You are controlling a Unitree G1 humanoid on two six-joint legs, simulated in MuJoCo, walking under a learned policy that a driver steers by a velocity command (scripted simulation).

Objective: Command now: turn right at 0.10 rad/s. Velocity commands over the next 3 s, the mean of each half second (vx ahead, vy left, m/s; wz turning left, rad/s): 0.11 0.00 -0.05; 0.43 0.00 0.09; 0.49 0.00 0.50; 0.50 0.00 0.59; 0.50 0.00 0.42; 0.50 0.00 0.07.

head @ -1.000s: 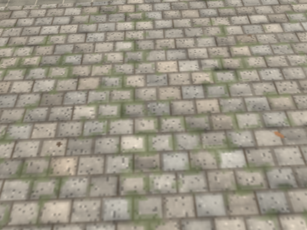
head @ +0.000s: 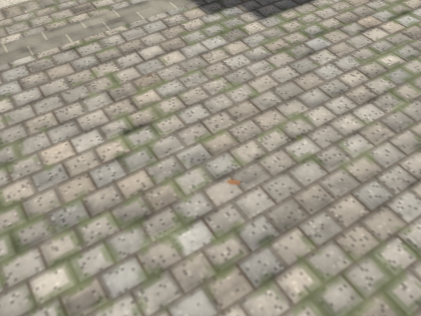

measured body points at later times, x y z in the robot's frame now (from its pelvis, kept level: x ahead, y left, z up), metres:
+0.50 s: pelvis +0.02 +0.00 +0.01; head +0.02 -0.01 +0.46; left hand +0.06 +0.26 -0.13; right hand +0.02 -0.26 -0.15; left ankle -0.02 +0.11 -0.74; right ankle +0.03 -0.09 -0.72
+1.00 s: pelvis +0.24 +0.00 -0.02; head +0.28 +0.00 +0.43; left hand +0.13 +0.22 -0.16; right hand +0.45 -0.21 -0.13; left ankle +0.38 +0.07 -0.73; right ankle +0.05 -0.10 -0.74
